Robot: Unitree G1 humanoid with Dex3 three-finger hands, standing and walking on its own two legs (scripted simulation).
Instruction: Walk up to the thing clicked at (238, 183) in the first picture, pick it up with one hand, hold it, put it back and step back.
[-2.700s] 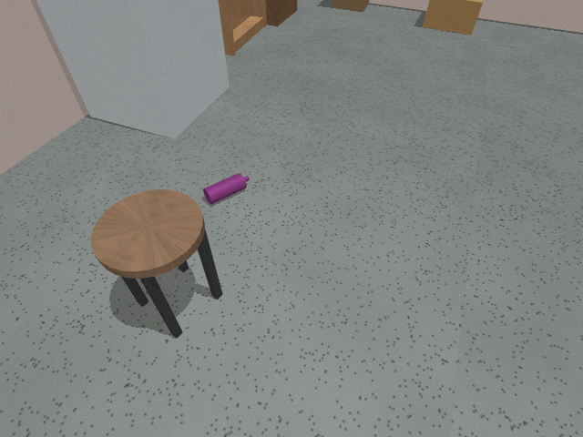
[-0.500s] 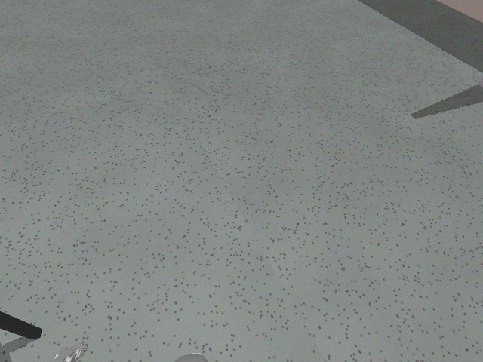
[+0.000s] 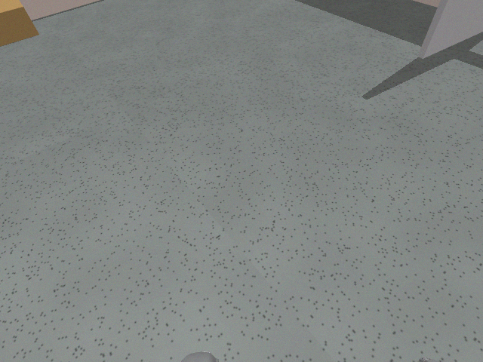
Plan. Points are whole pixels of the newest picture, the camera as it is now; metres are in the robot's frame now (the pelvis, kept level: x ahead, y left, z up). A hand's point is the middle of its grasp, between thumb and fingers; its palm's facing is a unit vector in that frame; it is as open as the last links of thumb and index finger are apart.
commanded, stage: walk up
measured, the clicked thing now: out of the picture +0.42 +1.34 -0.71
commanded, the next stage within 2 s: stand in 0.78 s
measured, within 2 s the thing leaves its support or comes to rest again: neither
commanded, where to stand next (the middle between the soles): +0.06 +0.03 m, yaw -4 degrees
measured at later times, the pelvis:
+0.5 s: pelvis -0.01 +0.02 +0.01, yaw -5 degrees
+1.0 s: pelvis -0.01 +0.03 +0.03, yaw -5 degrees
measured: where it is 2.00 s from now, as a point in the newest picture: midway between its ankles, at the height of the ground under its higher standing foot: outside the picture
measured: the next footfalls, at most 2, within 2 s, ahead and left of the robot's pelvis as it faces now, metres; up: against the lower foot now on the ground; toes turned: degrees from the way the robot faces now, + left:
left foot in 0.16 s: +0.05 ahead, +0.16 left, +0.00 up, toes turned +0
